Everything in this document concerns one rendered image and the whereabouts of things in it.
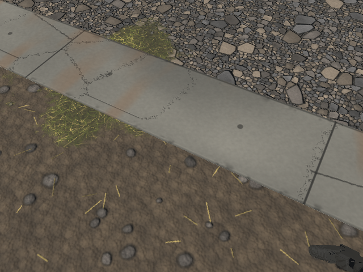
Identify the robot right hand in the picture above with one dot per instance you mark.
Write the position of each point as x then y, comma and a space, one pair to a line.
343, 256

